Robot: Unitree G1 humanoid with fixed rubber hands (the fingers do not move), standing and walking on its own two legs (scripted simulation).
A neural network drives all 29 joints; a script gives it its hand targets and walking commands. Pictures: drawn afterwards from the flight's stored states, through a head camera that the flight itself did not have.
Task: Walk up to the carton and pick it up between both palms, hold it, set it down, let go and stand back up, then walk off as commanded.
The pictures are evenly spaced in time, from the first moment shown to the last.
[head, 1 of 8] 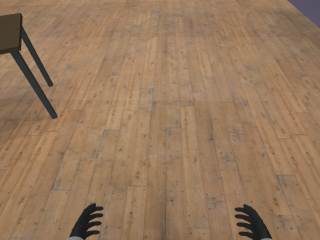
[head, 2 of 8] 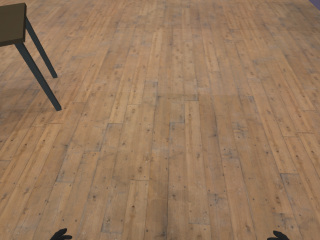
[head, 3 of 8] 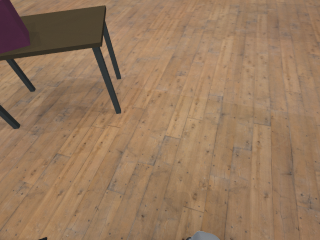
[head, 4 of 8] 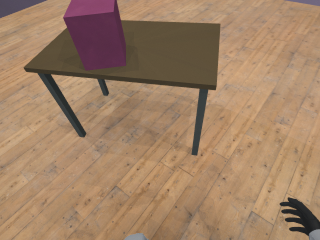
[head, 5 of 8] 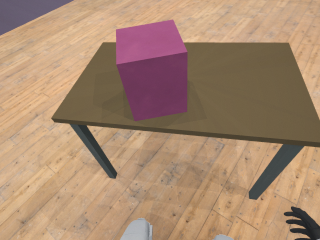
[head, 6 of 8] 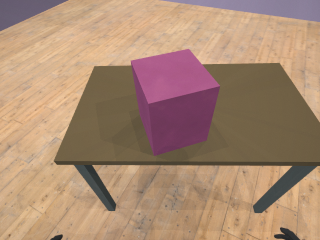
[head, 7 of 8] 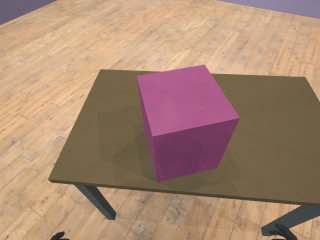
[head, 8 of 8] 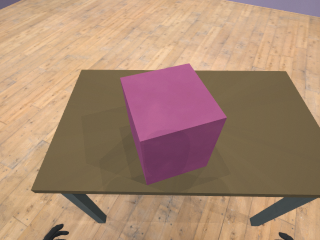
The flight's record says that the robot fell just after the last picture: no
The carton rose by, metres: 0.00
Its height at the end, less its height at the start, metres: +0.00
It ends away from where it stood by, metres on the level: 0.00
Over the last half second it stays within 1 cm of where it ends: yes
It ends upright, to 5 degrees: yes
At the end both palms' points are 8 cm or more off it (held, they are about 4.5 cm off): yes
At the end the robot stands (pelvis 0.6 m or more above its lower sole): yes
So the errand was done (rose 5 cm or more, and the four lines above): no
